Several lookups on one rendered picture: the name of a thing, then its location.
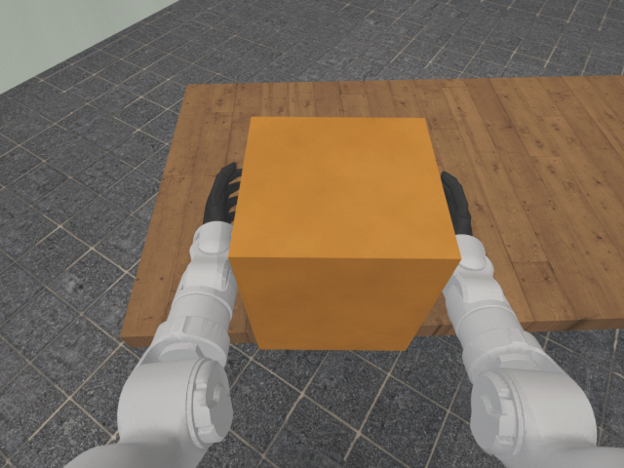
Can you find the table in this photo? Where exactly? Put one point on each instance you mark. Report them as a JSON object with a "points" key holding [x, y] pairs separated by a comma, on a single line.
{"points": [[540, 161]]}

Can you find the robot right forearm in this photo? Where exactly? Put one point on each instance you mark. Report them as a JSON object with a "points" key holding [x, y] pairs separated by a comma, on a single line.
{"points": [[485, 323]]}

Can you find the right robot upper arm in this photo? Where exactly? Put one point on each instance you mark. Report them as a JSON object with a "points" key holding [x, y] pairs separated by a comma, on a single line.
{"points": [[537, 419]]}

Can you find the robot left forearm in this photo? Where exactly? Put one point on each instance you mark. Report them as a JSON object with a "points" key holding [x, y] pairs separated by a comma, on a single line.
{"points": [[202, 309]]}

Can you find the carton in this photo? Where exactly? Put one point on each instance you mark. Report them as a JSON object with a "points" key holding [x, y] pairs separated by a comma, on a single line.
{"points": [[342, 237]]}

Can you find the right robot hand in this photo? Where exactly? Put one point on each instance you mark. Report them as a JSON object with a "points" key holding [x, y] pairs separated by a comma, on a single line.
{"points": [[457, 205]]}

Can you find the left robot upper arm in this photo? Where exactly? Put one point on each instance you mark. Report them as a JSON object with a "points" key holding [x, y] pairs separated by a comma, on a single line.
{"points": [[170, 414]]}

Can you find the left robot hand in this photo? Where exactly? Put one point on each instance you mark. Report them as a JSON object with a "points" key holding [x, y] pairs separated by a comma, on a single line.
{"points": [[218, 204]]}

